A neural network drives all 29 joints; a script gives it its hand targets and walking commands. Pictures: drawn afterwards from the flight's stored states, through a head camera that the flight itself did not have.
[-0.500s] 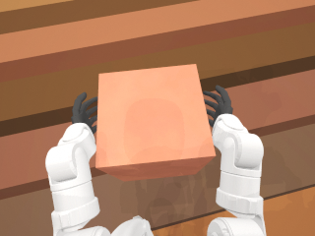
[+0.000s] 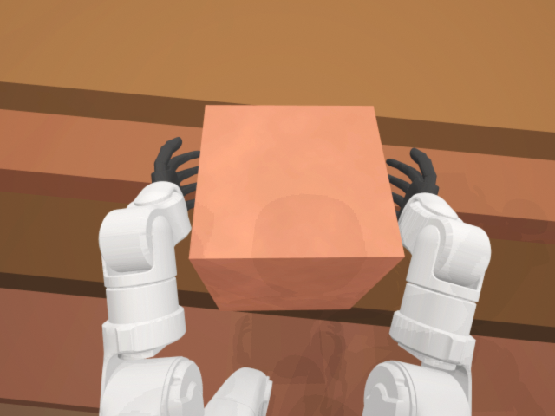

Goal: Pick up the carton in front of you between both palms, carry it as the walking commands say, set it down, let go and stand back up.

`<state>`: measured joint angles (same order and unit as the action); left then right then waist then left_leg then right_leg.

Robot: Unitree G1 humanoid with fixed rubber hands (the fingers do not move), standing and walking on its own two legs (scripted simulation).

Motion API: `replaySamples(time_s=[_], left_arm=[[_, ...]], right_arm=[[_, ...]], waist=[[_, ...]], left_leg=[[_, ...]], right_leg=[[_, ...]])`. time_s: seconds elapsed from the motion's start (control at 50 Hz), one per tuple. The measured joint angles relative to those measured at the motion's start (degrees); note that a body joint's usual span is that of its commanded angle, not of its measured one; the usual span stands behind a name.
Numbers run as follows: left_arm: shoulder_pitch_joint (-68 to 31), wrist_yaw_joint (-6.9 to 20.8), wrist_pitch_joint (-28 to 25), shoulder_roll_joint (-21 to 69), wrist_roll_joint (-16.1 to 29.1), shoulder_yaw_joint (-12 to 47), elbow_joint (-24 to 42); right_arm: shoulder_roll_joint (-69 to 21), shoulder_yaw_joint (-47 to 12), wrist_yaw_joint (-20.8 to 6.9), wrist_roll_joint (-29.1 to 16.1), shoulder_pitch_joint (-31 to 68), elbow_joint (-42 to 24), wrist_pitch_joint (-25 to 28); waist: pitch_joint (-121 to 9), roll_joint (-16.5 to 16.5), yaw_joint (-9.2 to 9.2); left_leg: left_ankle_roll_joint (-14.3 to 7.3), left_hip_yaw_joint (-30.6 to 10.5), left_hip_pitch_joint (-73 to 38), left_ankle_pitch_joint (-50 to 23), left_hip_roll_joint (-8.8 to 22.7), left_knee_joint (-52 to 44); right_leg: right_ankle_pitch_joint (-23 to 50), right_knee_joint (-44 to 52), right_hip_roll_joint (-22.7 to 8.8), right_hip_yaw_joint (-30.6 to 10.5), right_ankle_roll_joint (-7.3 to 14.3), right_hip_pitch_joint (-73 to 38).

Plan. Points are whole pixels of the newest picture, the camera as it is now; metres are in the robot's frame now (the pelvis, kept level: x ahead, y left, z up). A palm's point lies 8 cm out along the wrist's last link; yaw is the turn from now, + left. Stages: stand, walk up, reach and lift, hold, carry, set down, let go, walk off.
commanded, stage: carry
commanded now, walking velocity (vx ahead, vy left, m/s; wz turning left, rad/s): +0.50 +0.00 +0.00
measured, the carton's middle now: (287, 221) +0.36 +0.06 +0.08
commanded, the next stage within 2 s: none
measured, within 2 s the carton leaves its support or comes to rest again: neither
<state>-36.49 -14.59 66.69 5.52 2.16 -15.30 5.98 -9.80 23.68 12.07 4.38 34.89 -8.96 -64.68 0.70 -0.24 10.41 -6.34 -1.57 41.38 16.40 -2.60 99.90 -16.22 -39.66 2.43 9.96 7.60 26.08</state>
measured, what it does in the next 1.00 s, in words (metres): climbs: left foot 0.12 m higher, then right foot 0.13 m higher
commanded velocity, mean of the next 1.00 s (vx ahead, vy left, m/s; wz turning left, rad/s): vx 0.50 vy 0.00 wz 0.00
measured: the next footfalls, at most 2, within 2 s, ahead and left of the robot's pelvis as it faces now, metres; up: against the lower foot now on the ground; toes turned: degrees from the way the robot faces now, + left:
left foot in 0.26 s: +0.36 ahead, +0.16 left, +0.12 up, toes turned +6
right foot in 0.70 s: +0.70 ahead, -0.09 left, +0.25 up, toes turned -5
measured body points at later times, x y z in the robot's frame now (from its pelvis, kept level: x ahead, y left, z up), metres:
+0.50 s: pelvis +0.33 +0.06 +0.13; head +0.37 +0.06 +0.58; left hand +0.71 +0.18 +0.24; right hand +0.67 -0.13 +0.25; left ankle +0.32 +0.15 -0.58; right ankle +0.29 -0.05 -0.40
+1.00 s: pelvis +0.67 +0.02 +0.27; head +0.68 +0.02 +0.72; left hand +1.03 +0.19 +0.44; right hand +1.04 -0.12 +0.42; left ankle +0.69 +0.12 -0.23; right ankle +0.66 -0.09 -0.46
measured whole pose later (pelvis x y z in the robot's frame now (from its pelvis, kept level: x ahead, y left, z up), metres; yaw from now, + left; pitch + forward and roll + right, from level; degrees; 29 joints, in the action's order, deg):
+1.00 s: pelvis +0.67 +0.02 +0.27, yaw +0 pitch +3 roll -1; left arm -38.5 -13.2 65.0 7.0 1.0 -15.7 4.2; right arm -6.9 21.2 12.2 3.8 33.8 -11.2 -66.2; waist -2.7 1.5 6.0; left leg -7.8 0.9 57.5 27.9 0.6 107.9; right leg -19.1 -34.5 -0.1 6.3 3.1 18.5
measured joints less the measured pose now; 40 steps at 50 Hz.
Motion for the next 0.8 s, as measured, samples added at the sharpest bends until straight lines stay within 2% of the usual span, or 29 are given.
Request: replaySamples(time_s=[0.04,0.14,0.18,0.22,0.24,0.28,0.3,0.32,0.34,0.38,0.4,0.42,0.46,0.54,0.6,0.64,0.68,0.7,0.72,0.74,0.76,0.8], left_arm=[[-2.3,0.2,-0.3,-0.7,0.6,-0.2,-1.4],[-6.3,1.2,0.5,-0.6,-1.2,-1.5,-5.0],[-5.9,1.6,1.6,-0.2,-2.3,-2.6,-5.2],[-5.6,1.9,2.5,0.4,-3.1,-4.3,-5.0],[-5.5,2.1,2.7,0.8,-3.5,-5.3,-4.9],[-4.5,2.6,2.6,1.5,-4.7,-7.1,-4.8],[-3.6,2.8,2.3,1.8,-5.5,-8.3,-4.7],[-2.7,2.9,1.9,1.8,-6.3,-9.4,-4.4],[-2.6,3.0,1.1,1.2,-7.0,-10.0,-4.3],[-1.7,3.6,-0.4,0.6,-7.8,-10.9,-4.1],[-0.7,3.9,-0.9,1.2,-7.8,-11.3,-3.4],[0.3,4.1,-1.4,2.2,-7.8,-11.5,-2.4],[2.2,4.3,-2.5,3.9,-7.9,-10.6,0.1],[4.4,3.8,-3.7,3.5,-7.6,-7.2,4.3],[4.6,3.2,-3.4,2.3,-7.0,-5.1,5.4],[3.9,2.5,-3.0,2.0,-6.8,-3.9,5.1],[2.7,1.8,-2.2,1.6,-5.9,-2.6,3.9],[2.0,1.6,-1.8,1.3,-5.2,-1.7,2.9],[1.7,1.5,-1.4,1.3,-4.3,-0.9,1.8],[1.3,1.6,-1.1,1.4,-3.6,-0.1,0.7],[0.5,1.7,-0.6,1.5,-2.9,0.3,-0.2],[-0.3,0.3,-1.0,1.6,-2.4,1.7,-1.6]], right_arm=[[0.5,-0.5,0.5,1.0,0.8,-0.8,-0.3],[3.4,-2.1,1.0,0.5,3.2,0.9,-3.1],[3.5,-2.3,1.1,0.8,4.1,2.8,-4.1],[3.7,-2.7,1.2,0.2,4.9,4.4,-5.0],[4.0,-3.0,1.3,-0.2,5.5,5.5,-5.2],[4.3,-4.0,1.3,-1.4,5.9,8.1,-4.9],[4.3,-4.7,1.2,-2.1,6.1,9.6,-4.8],[4.0,-5.4,0.9,-3.0,6.5,10.7,-4.7],[3.5,-6.2,1.1,-3.1,6.6,11.0,-4.0],[2.3,-7.9,2.0,-2.9,4.7,10.6,-2.0],[1.8,-8.3,2.2,-3.1,3.1,9.8,-1.3],[1.6,-8.3,2.0,-3.7,1.7,8.6,-0.9],[1.6,-7.9,1.5,-4.5,0.0,6.5,0.1],[1.7,-8.2,0.1,-4.9,-0.4,4.1,2.3],[1.9,-8.5,-0.6,-4.4,-0.4,2.6,2.2],[2.3,-8.0,-0.8,-4.3,-0.8,1.1,1.4],[2.6,-7.1,-0.8,-4.1,-1.3,0.1,0.7],[2.8,-6.5,-0.7,-3.7,-1.9,-0.3,0.5],[3.0,-5.9,-0.5,-3.3,-2.7,-0.6,0.4],[3.2,-5.0,-0.2,-3.4,-3.4,-0.7,0.1],[3.6,-3.9,-0.1,-3.2,-3.3,-0.5,0.0],[4.6,-2.5,0.3,-2.1,-2.0,0.8,0.2]], waist=[[-0.8,-0.1,-0.8],[-4.5,1.1,-3.63],[-5.4,1.4,-5.63],[-6.4,1.0,-7.9],[-6.9,1.0,-9.12],[-7.7,0.2,-12.34],[-7.6,0.4,-14.39],[-6.9,0.8,-16.32],[-5.3,0.4,-18.16],[-2.5,-1.5,-20.51],[-1.7,-2.2,-21.0],[-1.0,-2.4,-20.96],[0.0,-1.9,-20.04],[-0.9,-1.3,-17.94],[-2.6,-1.3,-16.86],[-3.3,-0.7,-15.18],[-4.2,-0.1,-12.73],[-4.6,-0.1,-11.02],[-4.7,0.2,-8.53],[-4.7,0.2,-5.83],[-4.0,0.4,-3.26],[-2.3,2.1,-0.46]], left_leg=[[-0.7,2.1,6.2,2.3,1.5,0.5],[-1.5,3.5,22.9,10.8,5.4,12.7],[-0.6,5.1,26.0,9.6,7.5,6.0],[0.0,8.2,24.7,6.6,8.7,-8.6],[-0.4,9.7,22.7,4.5,8.8,-16.1],[-1.2,12.2,15.0,9.5,6.7,-24.1],[-1.2,12.9,8.6,5.5,4.8,-31.1],[-0.7,12.7,1.7,6.2,3.1,-39.6],[-1.1,12.7,-0.8,8.9,2.3,-41.8],[-1.2,12.7,-4.0,7.4,1.6,-43.5],[-0.4,12.4,-6.5,7.0,1.3,-45.9],[0.6,11.8,-9.3,6.7,1.1,-48.7],[2.3,10.7,-14.9,6.0,1.5,-55.0],[3.4,8.7,-24.8,4.6,3.1,-66.5],[4.7,6.9,-32.3,4.3,4.7,-74.5],[5.6,6.2,-38.5,3.2,6.5,-81.7],[5.5,6.2,-43.6,0.6,8.4,-87.9],[5.0,6.3,-45.0,-0.6,9.1,-88.1],[4.6,6.3,-45.0,-1.6,10.2,-85.0],[4.3,6.1,-42.3,-3.0,11.3,-77.1],[4.3,4.3,-37.4,-6.4,11.5,-63.8],[4.4,-3.8,-24.0,-5.8,6.6,-29.9]], right_leg=[[0.1,4.3,-0.9,-0.9,-1.2,-4.3],[-2.0,11.7,-3.3,-3.7,-4.1,-13.5],[-2.0,16.7,-4.8,-4.7,-5.0,-18.5],[-0.5,23.5,-6.6,-5.2,-5.4,-23.4],[0.4,26.0,-7.3,-5.2,-5.7,-25.2],[2.3,25.6,-9.4,-4.0,-6.0,-26.0],[8.2,19.0,-10.6,-3.0,-5.5,-24.3],[10.9,9.7,-11.4,-3.9,-5.2,-20.3],[8.4,-4.7,-10.9,-7.3,-5.8,-14.3],[3.3,-35.6,-5.5,-15.2,-5.7,-2.1],[2.5,-47.0,-3.0,-16.5,-5.1,2.7],[1.7,-54.6,-1.4,-16.6,-4.4,6.8],[-0.4,-60.9,-0.5,-14.6,-3.4,14.1],[-9.0,-62.9,-2.8,-9.2,-2.0,27.4],[-15.6,-67.2,-4.7,-7.0,-1.2,38.0],[-14.6,-57.8,-6.4,-4.9,-1.1,41.3],[-7.5,-41.6,-6.7,-2.1,-0.6,39.2],[-3.8,-34.5,-5.9,-0.9,-0.5,36.1],[-6.1,-30.3,-4.5,-0.1,-0.8,31.2],[-6.7,-24.8,-3.0,0.2,-0.6,24.3],[-1.2,-19.8,-1.9,0.1,-0.6,19.5],[-2.1,-18.2,-0.8,0.3,-0.8,15.9]])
